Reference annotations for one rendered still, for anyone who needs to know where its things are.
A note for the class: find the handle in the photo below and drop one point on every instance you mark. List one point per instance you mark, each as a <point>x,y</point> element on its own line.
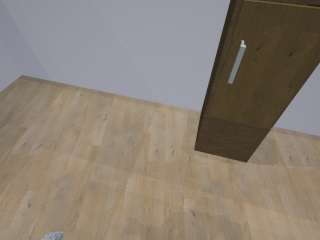
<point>237,62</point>

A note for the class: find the cupboard door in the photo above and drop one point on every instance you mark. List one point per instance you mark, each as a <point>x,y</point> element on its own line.
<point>282,46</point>

